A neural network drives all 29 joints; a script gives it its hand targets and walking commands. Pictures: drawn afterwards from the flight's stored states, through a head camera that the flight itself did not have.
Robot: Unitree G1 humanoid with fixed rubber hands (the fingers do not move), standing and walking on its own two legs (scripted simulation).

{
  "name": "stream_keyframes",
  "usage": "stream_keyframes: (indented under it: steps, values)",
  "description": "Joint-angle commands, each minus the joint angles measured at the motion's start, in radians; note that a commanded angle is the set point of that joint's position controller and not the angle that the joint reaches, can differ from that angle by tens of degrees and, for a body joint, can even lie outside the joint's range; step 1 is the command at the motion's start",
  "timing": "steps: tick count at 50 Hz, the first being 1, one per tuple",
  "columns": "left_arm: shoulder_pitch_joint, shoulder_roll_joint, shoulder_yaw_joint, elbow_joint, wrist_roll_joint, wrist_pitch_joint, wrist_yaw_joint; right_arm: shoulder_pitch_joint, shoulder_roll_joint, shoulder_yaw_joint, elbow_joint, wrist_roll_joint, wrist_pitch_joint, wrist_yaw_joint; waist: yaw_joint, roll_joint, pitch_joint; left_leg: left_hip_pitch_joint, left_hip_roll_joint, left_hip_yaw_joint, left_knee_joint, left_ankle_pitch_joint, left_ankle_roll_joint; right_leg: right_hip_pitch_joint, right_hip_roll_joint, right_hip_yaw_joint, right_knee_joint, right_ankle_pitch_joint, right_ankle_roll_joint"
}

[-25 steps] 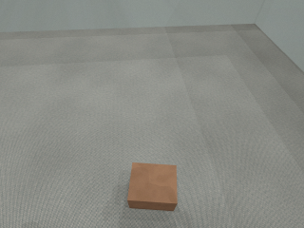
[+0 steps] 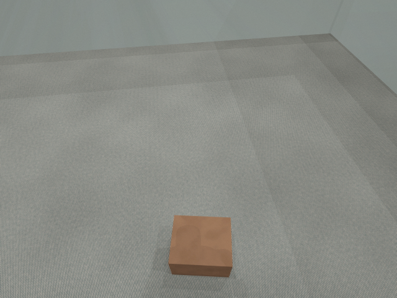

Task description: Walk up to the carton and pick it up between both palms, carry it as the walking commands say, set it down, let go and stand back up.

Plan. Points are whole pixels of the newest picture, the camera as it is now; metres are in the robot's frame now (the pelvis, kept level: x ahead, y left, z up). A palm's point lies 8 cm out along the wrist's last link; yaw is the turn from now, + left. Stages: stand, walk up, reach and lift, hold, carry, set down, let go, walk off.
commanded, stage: walk up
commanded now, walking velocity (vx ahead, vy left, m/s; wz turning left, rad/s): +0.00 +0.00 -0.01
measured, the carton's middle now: (201, 246) +0.45 +0.00 -0.69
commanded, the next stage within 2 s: stand in 0.04 s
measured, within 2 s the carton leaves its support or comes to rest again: neither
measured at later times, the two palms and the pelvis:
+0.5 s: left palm (97, 290) +0.17 +0.24 -0.13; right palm (309, 286) +0.16 -0.23 -0.13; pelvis -0.01 +0.00 -0.03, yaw -1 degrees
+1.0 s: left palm (114, 283) +0.19 +0.22 -0.18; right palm (298, 283) +0.18 -0.23 -0.18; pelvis -0.04 +0.00 -0.07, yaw +0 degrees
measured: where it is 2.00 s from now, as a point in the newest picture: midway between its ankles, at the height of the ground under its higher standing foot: outside the picture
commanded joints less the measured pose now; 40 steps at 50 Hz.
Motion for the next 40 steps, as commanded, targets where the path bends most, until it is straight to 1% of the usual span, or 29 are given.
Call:
stream_keyframes:
  steps: [1,12,13,14,15,16,17,18,19,20,21,22,23,24,26,29,32,33,34,36,38,40]
  values:
    - [0.056,0.085,0.015,-0.013,0.002,-0.005,0.002,0.065,-0.072,-0.010,0.003,-0.002,-0.006,-0.004,-0.006,-0.029,0.048,-0.006,0.080,-0.076,-0.067,0.008,0.001,-0.074,-0.097,0.102,-0.099,-0.030,-0.025]
    - [0.100,0.070,0.014,-0.017,0.005,-0.002,0.004,0.120,-0.058,-0.004,0.024,-0.005,-0.006,-0.008,0.001,-0.007,0.051,-0.025,0.084,-0.082,-0.069,-0.009,0.002,-0.074,-0.088,0.096,-0.082,-0.021,-0.028]
    - [-0.251,0.206,-0.009,-0.368,-0.078,0.018,-0.023,-0.231,-0.129,0.034,-0.327,0.079,0.020,-0.013,0.023,-0.017,-0.118,-0.231,-0.022,-0.050,0.165,-0.352,0.030,-0.339,0.002,0.109,0.152,-0.393,-0.039]
    - [-0.602,0.209,-0.061,-0.709,-0.084,0.104,0.004,-0.582,-0.128,0.031,-0.607,0.131,0.087,-0.030,0.023,-0.015,-0.164,-0.247,-0.014,-0.028,0.212,-0.330,0.044,-0.376,-0.032,0.077,0.154,-0.358,-0.048]
    - [-0.566,0.210,-0.045,-0.671,-0.084,0.205,0.024,-0.583,-0.184,0.070,-0.609,0.134,0.182,-0.026,0.079,-0.018,-0.159,-0.257,-0.011,-0.022,0.228,-0.321,0.031,-0.396,-0.032,0.024,0.161,-0.366,-0.055]
    - [-0.485,0.230,-0.013,-0.645,-0.104,0.307,0.019,-0.481,-0.215,0.026,-0.603,0.108,0.277,-0.021,0.058,0.001,-0.154,-0.265,-0.010,-0.004,0.221,-0.351,0.022,-0.419,-0.027,-0.019,0.162,-0.405,-0.073]
    - [-0.385,0.218,-0.021,-0.586,-0.118,0.413,0.004,-0.370,-0.206,0.006,-0.549,0.089,0.379,-0.022,0.018,0.024,-0.097,-0.259,-0.008,-0.016,0.204,-0.363,0.034,-0.403,-0.015,-0.025,0.155,-0.412,-0.087]
    - [-0.313,0.205,-0.038,-0.543,-0.122,0.518,-0.021,-0.304,-0.183,0.012,-0.526,0.077,0.486,-0.010,0.001,-0.019,-0.043,-0.227,-0.020,-0.018,0.218,-0.340,0.048,-0.411,0.002,-0.017,0.154,-0.392,-0.095]
    - [-0.250,0.189,-0.020,-0.527,-0.106,0.601,-0.034,-0.238,-0.168,0.020,-0.517,0.070,0.570,0.002,0.011,-0.056,-0.025,-0.179,-0.035,-0.018,0.244,-0.310,0.042,-0.460,-0.014,0.008,0.149,-0.392,-0.104]
    - [-0.201,0.169,-0.022,-0.535,-0.088,0.671,-0.036,-0.168,-0.135,0.042,-0.503,0.073,0.642,0.004,0.007,-0.060,-0.046,-0.177,-0.038,-0.038,0.263,-0.276,0.048,-0.487,-0.013,0.025,0.155,-0.353,-0.110]
    - [-0.164,0.143,-0.017,-0.526,-0.072,0.727,-0.037,-0.103,-0.101,0.050,-0.465,0.062,0.704,0.007,0.000,-0.043,-0.066,-0.216,-0.036,-0.062,0.259,-0.208,0.055,-0.464,0.003,0.034,0.174,-0.255,-0.103]
    - [-0.125,0.119,-0.019,-0.533,-0.066,0.760,-0.039,-0.049,-0.085,0.043,-0.451,0.051,0.742,0.011,-0.013,-0.013,-0.112,-0.246,-0.031,-0.081,0.238,-0.117,0.056,-0.388,0.032,0.041,0.196,-0.124,-0.089]
    - [-0.109,0.116,-0.006,-0.553,-0.054,0.768,-0.040,-0.043,-0.083,0.032,-0.465,0.048,0.751,0.014,-0.016,-0.012,-0.144,-0.237,-0.039,-0.088,0.231,-0.020,0.054,-0.336,0.046,0.048,0.202,-0.021,-0.080]
    - [-0.116,0.115,0.010,-0.584,-0.038,0.762,-0.040,-0.072,-0.088,0.017,-0.505,0.032,0.743,0.018,-0.010,-0.007,-0.155,-0.226,-0.046,-0.087,0.230,0.041,0.050,-0.317,0.055,0.051,0.202,0.030,-0.075]
    - [-0.151,0.099,0.036,-0.656,-0.005,0.712,-0.048,-0.157,-0.096,-0.023,-0.593,-0.006,0.684,0.035,0.006,0.026,-0.154,-0.206,-0.053,-0.076,0.226,0.092,0.034,-0.314,0.047,0.053,0.205,0.063,-0.070]
    - [-0.245,0.094,0.075,-0.732,0.033,0.632,-0.054,-0.266,-0.100,-0.046,-0.699,-0.034,0.600,0.054,0.017,0.014,-0.222,-0.221,-0.042,-0.076,0.288,0.153,0.017,-0.348,0.040,0.051,0.275,0.114,-0.046]
    - [-0.274,0.096,0.087,-0.792,0.046,0.555,-0.051,-0.241,-0.098,-0.091,-0.732,-0.061,0.523,0.062,0.020,0.010,-0.369,-0.231,-0.036,-0.086,0.399,0.330,0.011,-0.415,0.044,0.039,0.386,0.243,-0.038]
    - [-0.268,0.095,0.087,-0.807,0.045,0.533,-0.049,-0.228,-0.104,-0.105,-0.743,-0.061,0.498,0.064,0.024,0.014,-0.410,-0.229,-0.034,-0.093,0.434,0.401,0.009,-0.450,0.050,0.032,0.419,0.262,-0.033]
    - [-0.260,0.089,0.089,-0.811,0.043,0.516,-0.045,-0.218,-0.107,-0.118,-0.747,-0.056,0.477,0.065,0.025,0.018,-0.440,-0.230,-0.038,-0.097,0.462,0.443,0.005,-0.490,0.058,0.023,0.445,0.272,-0.027]
    - [-0.228,0.074,0.085,-0.801,0.033,0.494,-0.041,-0.184,-0.116,-0.130,-0.743,-0.042,0.450,0.068,0.023,0.020,-0.468,-0.230,-0.047,-0.097,0.490,0.465,-0.005,-0.555,0.071,0.002,0.474,0.268,-0.017]
    - [-0.209,0.061,0.076,-0.789,0.022,0.483,-0.043,-0.158,-0.114,-0.126,-0.734,-0.027,0.441,0.071,0.015,0.015,-0.476,-0.245,-0.056,-0.098,0.501,0.431,-0.011,-0.595,0.074,-0.008,0.489,0.254,-0.014]
    - [-0.211,0.058,0.073,-0.784,0.015,0.469,-0.046,-0.151,-0.109,-0.122,-0.733,-0.014,0.435,0.075,0.007,0.010,-0.474,-0.275,-0.061,-0.099,0.504,0.367,-0.012,-0.615,0.073,-0.010,0.497,0.230,-0.015]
